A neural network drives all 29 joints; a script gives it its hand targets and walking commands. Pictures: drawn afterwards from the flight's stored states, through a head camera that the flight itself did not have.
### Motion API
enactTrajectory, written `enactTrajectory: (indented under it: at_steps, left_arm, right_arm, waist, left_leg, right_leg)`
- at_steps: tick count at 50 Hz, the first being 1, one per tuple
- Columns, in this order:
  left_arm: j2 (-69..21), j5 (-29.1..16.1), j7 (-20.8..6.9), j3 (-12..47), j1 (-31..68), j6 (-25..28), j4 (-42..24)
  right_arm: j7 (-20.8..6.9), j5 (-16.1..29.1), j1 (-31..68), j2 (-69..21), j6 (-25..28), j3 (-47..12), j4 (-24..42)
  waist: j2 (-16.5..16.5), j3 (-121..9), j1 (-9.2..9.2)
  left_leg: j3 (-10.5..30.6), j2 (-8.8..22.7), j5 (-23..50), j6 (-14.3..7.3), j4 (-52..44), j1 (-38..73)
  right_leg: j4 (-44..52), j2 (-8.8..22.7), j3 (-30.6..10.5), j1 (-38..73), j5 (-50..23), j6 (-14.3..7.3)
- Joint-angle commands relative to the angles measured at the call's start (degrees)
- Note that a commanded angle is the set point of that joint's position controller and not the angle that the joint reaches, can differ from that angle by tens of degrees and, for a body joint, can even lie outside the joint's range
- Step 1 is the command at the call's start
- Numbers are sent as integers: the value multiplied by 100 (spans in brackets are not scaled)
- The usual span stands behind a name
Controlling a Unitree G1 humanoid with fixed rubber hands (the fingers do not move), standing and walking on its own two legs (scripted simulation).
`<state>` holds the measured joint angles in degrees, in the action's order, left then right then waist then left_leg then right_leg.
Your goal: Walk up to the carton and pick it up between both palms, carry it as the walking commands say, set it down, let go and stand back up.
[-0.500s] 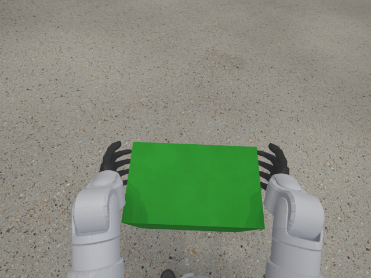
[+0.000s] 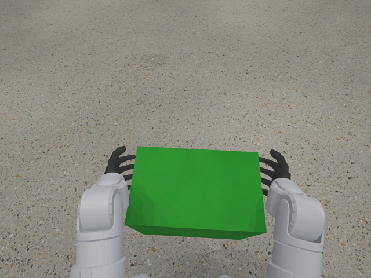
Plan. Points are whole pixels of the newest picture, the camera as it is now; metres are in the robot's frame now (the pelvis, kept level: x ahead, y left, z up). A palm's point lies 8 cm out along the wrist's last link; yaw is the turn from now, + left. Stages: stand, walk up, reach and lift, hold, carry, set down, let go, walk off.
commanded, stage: carry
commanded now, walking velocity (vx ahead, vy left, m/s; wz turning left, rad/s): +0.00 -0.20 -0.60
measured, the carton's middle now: (194, 198) +0.30 -0.01 -0.02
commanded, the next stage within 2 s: none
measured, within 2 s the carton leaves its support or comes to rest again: neither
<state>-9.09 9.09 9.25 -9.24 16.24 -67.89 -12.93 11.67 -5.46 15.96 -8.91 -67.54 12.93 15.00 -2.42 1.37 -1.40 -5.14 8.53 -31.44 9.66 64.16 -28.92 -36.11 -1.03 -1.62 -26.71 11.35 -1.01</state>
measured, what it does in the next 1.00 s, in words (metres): steps to the right, turning right: left foot, then right foot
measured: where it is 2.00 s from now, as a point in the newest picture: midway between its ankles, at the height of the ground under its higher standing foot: outside the picture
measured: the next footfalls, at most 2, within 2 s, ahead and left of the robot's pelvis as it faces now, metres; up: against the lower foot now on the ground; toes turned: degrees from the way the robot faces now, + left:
left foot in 0.18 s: +0.04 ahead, +0.02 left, +0.00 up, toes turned -1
right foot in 0.48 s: -0.06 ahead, -0.31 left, +0.00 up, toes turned -13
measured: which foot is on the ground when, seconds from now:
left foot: up 0.00-0.16, down 0.18-0.48, up 0.50-0.90, down 0.92-1.00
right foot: down 0.00-0.20, up 0.22-0.46, down 0.48-1.00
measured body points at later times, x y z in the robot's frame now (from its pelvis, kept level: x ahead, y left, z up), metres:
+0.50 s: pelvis -0.08 -0.16 +0.00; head -0.07 -0.16 +0.45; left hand +0.24 -0.08 +0.08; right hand +0.16 -0.40 +0.08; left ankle +0.00 +0.02 -0.72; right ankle -0.10 -0.30 -0.73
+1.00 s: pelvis -0.17 -0.20 +0.01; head -0.18 -0.19 +0.46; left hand +0.15 -0.13 +0.08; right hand +0.06 -0.44 +0.10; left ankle -0.12 -0.11 -0.72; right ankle -0.10 -0.30 -0.72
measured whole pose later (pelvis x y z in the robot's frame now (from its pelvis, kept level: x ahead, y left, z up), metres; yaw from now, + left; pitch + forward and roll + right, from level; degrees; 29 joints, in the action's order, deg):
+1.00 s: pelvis -0.17 -0.20 +0.01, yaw -16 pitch -1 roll +1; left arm -8.5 9.1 9.3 -9.3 14.0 -68.6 -13.0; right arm 12.0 -5.9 16.3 -8.8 -67.5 11.5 12.4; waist 1.6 -0.9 -1.4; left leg -4.6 -0.7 -17.1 -0.5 32.8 -16.9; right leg -28.4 -4.0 -1.1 -21.4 6.8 -2.6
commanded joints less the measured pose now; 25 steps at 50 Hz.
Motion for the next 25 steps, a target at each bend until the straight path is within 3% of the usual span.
enactTrajectory:
  at_steps: [1, 2, 3, 5, 6, 7, 8, 9, 10, 11, 12, 13, 14, 15, 16, 17, 18, 19, 21, 22, 23, 24, 25]
  left_arm:
    - [-5420, -2705, -2113, 3842, 2846, 102, -582]
    - [-5406, -2614, -2107, 3943, 2605, 86, -499]
    - [-5323, -2538, -2066, 3924, 2193, 40, -333]
    - [-5309, -2410, -2080, 3903, 1967, -33, -11]
    - [-5352, -2576, -2056, 4205, 2765, 77, -760]
    - [-5405, -2616, -2034, 4238, 2805, 50, -825]
    - [-5521, -2626, -2038, 4247, 2769, 2, -602]
    - [-5413, -2524, -2016, 4350, 2675, -48, -531]
    - [-5450, -2621, -2007, 4341, 2768, -5, -728]
    - [-5369, -2711, -2058, 4472, 3183, -20, -732]
    - [-5447, -2876, -2005, 4669, 3732, 45, -1175]
    - [-5597, -2781, -2036, 4451, 3512, 25, -595]
    - [-5484, -2780, -2025, 4401, 3331, 39, -622]
    - [-5602, -2874, -2031, 4407, 3536, 39, -591]
    - [-5404, -2714, -1977, 4233, 2983, 28, -469]
    - [-5513, -2908, -2023, 4425, 3063, 17, -613]
    - [-5314, -2794, -1994, 4275, 2749, -6, -516]
    - [-5162, -2797, -2015, 4241, 2816, -38, -644]
    - [-5278, -2746, -1998, 4262, 2938, 0, -657]
    - [-5307, -2801, -2079, 4283, 2766, -58, -463]
    - [-5355, -2693, -2098, 4185, 2855, -81, -195]
    - [-5109, -2637, -2124, 4096, 2603, -54, -262]
    - [-5231, -2568, -2136, 3898, 2449, -4, -213]
  right_arm:
    - [-2176, 2625, 3507, -5632, -104, -4768, 585]
    - [-2217, 2550, 3309, -5495, -71, -4678, 588]
    - [-2250, 2447, 2643, -5412, -132, -4548, 164]
    - [-2313, 2422, 2565, -5409, -175, -4506, -196]
    - [-2358, 2532, 2899, -5508, -98, -4500, 112]
    - [-2363, 2544, 2827, -5609, -98, -4497, -30]
    - [-2387, 2527, 2827, -5576, -93, -4457, 82]
    - [-2452, 2388, 2415, -5699, -156, -4336, -542]
    - [-2438, 2415, 2465, -5683, -85, -4314, -384]
    - [-2485, 2350, 2104, -5532, -28, -4118, -661]
    - [-2565, 2474, 2166, -5704, -4, -4197, -522]
    - [-2526, 2572, 3005, -5714, 7, -4356, -124]
    - [-2472, 2495, 2916, -5530, -5, -4419, 78]
    - [-2447, 2577, 3180, -5634, 6, -4529, 153]
    - [-2434, 2617, 3162, -5601, -64, -4532, 190]
    - [-2358, 2415, 2803, -5475, -42, -4498, 295]
    - [-2317, 2411, 2685, -5420, -82, -4452, 170]
    - [-2329, 2284, 2425, -5373, -147, -4410, -35]
    - [-2373, 2353, 2561, -5495, -114, -4442, -36]
    - [-2361, 2266, 2348, -5388, -137, -4393, -194]
    - [-2366, 2204, 2556, -5315, -163, -4402, -181]
    - [-2356, 2158, 2278, -5239, -181, -4513, -321]
    - [-2328, 2314, 2811, -5458, -146, -4741, -55]
  waist:
    - [1699, -2811, 192]
    - [1326, -2874, 194]
    - [1389, -2672, 192]
    - [1068, -2545, 208]
    - [1082, -2892, 190]
    - [1051, -2949, 143]
    - [1220, -2753, 65]
    - [518, -2820, -2]
    - [-1393, -2909, 81]
    - [-2768, -2327, -65]
    - [-1855, -1797, -73]
    - [-953, -1809, 50]
    - [-540, -1845, 65]
    - [-351, -2001, 121]
    - [-367, -2368, 134]
    - [-720, -2413, 86]
    - [-1049, -2577, 41]
    - [-1280, -2581, 34]
    - [-1325, -2572, 168]
    - [-882, -2464, 152]
    - [79, -2557, 131]
    - [1766, -2368, 99]
    - [1829, -2543, 117]
  left_leg:
    - [149, -470, 141, -369, -720, -191]
    - [88, -524, 322, -429, -873, 69]
    - [102, -546, 250, -439, -1130, 266]
    - [123, -672, 308, -484, -1430, 608]
    - [91, -769, 410, -564, -2330, 1347]
    - [-78, -838, 601, -663, -2949, 1924]
    - [-269, -905, 1099, -867, -3830, 2949]
    - [223, -350, 1090, -994, -4832, 3502]
    - [2375, 1314, 350, -1476, -5153, 3197]
    - [3284, 2660, 1206, -2430, -5292, 2246]
    - [2200, 2340, 1262, -2266, -5115, 1639]
    - [1861, 1854, 1536, -1932, -4992, 1451]
    - [1274, 1587, 2233, -1849, -4604, 1643]
    - [786, 1229, 2683, -1662, -4334, 1643]
    - [389, 823, 3696, -1543, -3907, 2212]
    - [212, 793, 4787, -1576, -3570, 2319]
    - [199, 768, 4824, -1511, -3621, 2422]
    - [268, 888, 4780, -1611, -3534, 2465]
    - [78, 626, 4554, -1170, -3200, 2176]
    - [-10, 503, 3698, -909, -2701, 1866]
    - [-86, 164, 2007, -638, -2278, 827]
    - [-232, -207, -438, -322, -1321, -357]
    - [189, -238, -597, -376, -715, 27]
  right_leg:
    - [1072, 1055, -1622, 2257, -2704, -1060]
    - [1222, 1131, -1634, 1914, -2258, -1054]
    - [1257, 987, -1713, 1686, -2126, -1131]
    - [1715, 952, -2144, 1160, -1106, -1214]
    - [2137, 930, -1974, 1164, -147, -879]
    - [2320, 607, -1640, 866, -91, -514]
    - [2627, 361, -1399, 119, 491, 28]
    - [1906, 99, -963, -90, 554, 272]
    - [-135, -278, -712, -82, 690, 200]
    - [-2143, -510, -238, -1074, 1604, 361]
    - [-3268, 131, -581, -1049, 1302, 288]
    - [-3357, 0, -431, -770, 843, 191]
    - [-3205, 83, -324, -724, 813, 275]
    - [-2586, 105, -88, -511, 929, 278]
    - [-1876, -144, 183, -375, 1213, 345]
    - [-1377, -146, 369, -236, 1556, 417]
    - [-905, -244, 561, -13, 1737, 402]
    - [-483, -169, 697, 100, 1804, 448]
    - [798, -173, 740, 898, 301, 336]
    - [1641, 220, 234, 1290, -454, 312]
    - [1381, 905, -764, 2065, -1943, 80]
    - [1223, 2138, -2182, 2602, -4017, -376]
    - [1139, 2072, -1626, 2102, -4510, -543]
